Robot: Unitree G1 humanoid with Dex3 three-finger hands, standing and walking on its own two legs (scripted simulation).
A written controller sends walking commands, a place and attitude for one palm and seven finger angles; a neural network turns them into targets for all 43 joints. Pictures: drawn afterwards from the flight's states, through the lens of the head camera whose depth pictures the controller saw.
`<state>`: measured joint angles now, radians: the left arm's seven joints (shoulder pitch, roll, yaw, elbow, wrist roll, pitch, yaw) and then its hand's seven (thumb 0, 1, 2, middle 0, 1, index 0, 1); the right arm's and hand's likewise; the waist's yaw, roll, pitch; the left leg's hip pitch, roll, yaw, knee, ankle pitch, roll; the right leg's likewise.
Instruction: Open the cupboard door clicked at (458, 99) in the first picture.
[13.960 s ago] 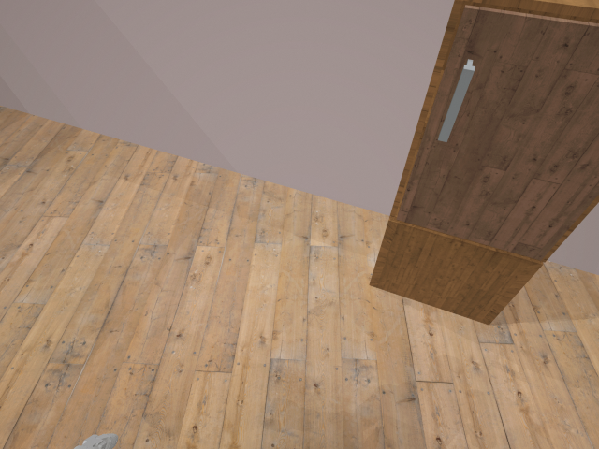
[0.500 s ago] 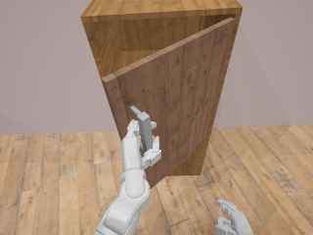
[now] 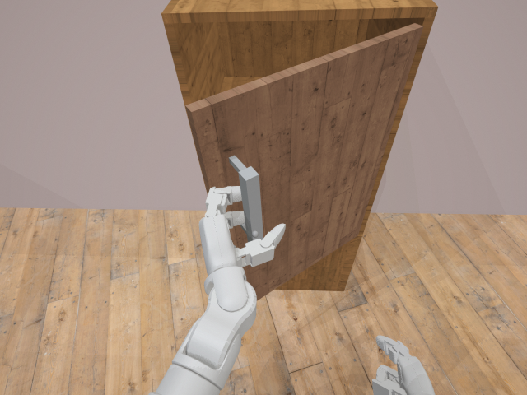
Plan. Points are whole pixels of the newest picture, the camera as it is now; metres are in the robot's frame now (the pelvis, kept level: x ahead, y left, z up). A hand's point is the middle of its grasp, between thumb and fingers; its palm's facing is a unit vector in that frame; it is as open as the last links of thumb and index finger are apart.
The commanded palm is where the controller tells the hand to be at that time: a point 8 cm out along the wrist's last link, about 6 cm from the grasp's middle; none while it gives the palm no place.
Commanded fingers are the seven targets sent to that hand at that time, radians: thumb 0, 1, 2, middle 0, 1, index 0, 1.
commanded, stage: open thumb and fingers to let go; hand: left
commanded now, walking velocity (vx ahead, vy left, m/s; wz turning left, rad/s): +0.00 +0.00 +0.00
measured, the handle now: (246, 204) +0.38 +0.05 +0.10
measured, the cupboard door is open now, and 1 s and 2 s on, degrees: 36 38 38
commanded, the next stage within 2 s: slide the hand sideways off the handle in 0.46 s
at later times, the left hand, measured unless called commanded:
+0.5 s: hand (268, 231) +0.33 +0.01 +0.10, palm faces +0.26 -0.96 -0.08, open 15.5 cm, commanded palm +0.28 +0.04 +0.09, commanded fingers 0.00 -0.50 0.30 -0.15 -0.30 -0.15 -0.30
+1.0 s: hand (268, 258) +0.28 +0.01 +0.10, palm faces -0.10 -1.00 +0.01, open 16.5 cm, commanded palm +0.25 +0.07 +0.09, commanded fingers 0.00 -0.50 0.30 -0.15 -0.30 -0.15 -0.30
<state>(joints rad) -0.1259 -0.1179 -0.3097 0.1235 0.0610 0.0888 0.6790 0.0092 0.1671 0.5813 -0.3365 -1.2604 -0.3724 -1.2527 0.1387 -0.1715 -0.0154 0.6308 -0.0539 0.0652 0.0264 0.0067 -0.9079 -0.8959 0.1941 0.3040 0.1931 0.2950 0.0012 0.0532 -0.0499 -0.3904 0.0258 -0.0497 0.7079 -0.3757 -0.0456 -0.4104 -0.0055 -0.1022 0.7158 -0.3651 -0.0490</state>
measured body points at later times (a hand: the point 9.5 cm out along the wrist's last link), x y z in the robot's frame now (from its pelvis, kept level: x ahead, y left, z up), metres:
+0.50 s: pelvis -0.02 +0.01 -0.01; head -0.01 -0.01 +0.44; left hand +0.31 +0.06 +0.10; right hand +0.15 -0.19 -0.12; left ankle -0.01 +0.15 -0.72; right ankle +0.01 -0.09 -0.72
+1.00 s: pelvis -0.02 +0.02 +0.00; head -0.01 +0.00 +0.45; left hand +0.28 +0.07 +0.10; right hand +0.13 -0.20 -0.10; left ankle -0.01 +0.15 -0.72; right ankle +0.01 -0.09 -0.72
